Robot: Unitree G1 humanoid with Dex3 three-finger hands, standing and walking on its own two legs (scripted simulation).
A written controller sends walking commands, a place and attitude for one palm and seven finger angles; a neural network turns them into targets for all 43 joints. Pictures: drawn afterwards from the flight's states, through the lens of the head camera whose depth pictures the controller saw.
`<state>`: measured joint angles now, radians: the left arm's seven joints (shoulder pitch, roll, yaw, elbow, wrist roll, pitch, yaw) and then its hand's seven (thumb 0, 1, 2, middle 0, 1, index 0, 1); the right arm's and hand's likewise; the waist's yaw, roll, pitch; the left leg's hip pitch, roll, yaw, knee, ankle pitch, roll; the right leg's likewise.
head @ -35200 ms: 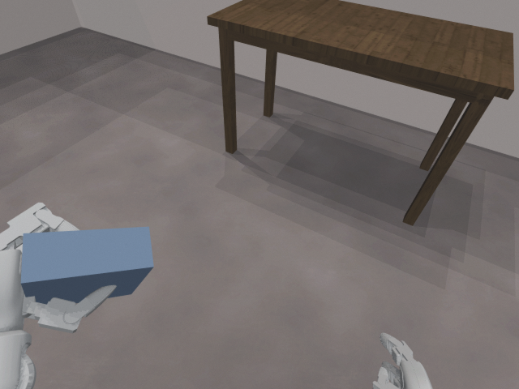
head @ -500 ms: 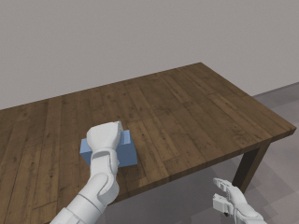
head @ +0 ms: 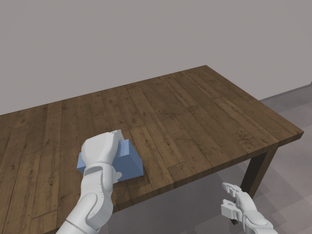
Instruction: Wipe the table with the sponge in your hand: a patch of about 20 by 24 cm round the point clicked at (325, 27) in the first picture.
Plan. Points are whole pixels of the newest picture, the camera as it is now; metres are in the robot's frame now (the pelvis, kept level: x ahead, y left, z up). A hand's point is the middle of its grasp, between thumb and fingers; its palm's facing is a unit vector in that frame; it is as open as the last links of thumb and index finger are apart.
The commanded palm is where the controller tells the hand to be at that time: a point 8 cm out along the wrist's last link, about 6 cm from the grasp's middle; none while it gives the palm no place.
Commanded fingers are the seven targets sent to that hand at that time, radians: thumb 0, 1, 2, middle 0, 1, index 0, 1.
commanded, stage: slide back across to the middle lane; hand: left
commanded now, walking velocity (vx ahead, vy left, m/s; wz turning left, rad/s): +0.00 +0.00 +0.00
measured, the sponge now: (115, 167) +0.28 +0.16 +0.05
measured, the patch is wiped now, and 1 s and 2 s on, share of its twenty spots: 1.00 1.00 1.00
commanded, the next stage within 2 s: wipe forward along the middle lane in 0.36 s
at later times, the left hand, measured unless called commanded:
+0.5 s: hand (90, 164) +0.25 +0.21 +0.10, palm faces +0.14 -0.27 -0.95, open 9.0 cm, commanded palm +0.21 +0.21 +0.15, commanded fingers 0.00 0.10 1.30 -1.20 -1.60 -1.20 -1.60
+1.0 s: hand (88, 155) +0.29 +0.23 +0.08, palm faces +0.03 -0.10 -0.99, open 9.1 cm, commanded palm +0.26 +0.24 +0.13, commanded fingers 0.00 0.10 1.30 -1.20 -1.60 -1.20 -1.60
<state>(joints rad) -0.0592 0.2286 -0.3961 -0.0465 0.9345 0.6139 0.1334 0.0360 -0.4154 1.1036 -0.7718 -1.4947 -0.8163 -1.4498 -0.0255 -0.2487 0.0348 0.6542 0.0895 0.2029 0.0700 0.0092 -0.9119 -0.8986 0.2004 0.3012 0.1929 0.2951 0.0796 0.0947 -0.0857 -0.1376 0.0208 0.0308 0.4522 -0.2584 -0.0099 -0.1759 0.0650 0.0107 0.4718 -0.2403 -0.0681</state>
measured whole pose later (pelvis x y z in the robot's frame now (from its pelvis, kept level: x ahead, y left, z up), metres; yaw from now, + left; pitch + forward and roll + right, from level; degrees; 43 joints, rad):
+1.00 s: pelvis +0.00 +0.00 +0.00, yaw +1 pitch -2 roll +1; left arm -0.17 0.32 -0.27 0.16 0.97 0.59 0.05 -0.03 -0.46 1.12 -0.82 -1.46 -0.85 -1.40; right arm 0.01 -0.27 0.05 0.69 0.09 0.11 -0.01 0.01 -0.91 -0.90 0.20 0.30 0.20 0.30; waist 0.08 0.09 -0.07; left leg -0.16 0.01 0.02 0.43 -0.24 -0.01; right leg -0.20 0.05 0.00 0.46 -0.23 -0.06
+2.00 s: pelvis +0.00 +0.01 +0.00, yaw +2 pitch +5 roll +0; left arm -0.57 0.41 -0.12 0.74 0.98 0.33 0.10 0.00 -0.48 1.15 -0.83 -1.45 -0.86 -1.42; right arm 0.14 -0.28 0.02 0.73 0.09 0.11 -0.05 0.01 -0.91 -0.90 0.20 0.30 0.20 0.30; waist 0.01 0.06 -0.10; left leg -0.32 0.01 0.00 0.47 -0.24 0.00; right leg -0.33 0.05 -0.01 0.46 -0.21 -0.06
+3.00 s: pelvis +0.03 +0.03 +0.00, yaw +3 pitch +5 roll -1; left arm -0.41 0.53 -0.03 0.54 0.97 0.25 0.01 -0.01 -0.46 1.13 -0.81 -1.46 -0.84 -1.45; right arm 0.11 -0.28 0.02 0.68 0.08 0.11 -0.05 0.01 -0.91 -0.90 0.20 0.30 0.20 0.30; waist 0.04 0.06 -0.07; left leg -0.25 -0.02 -0.01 0.43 -0.26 0.03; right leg -0.24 0.03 -0.02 0.39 -0.22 -0.02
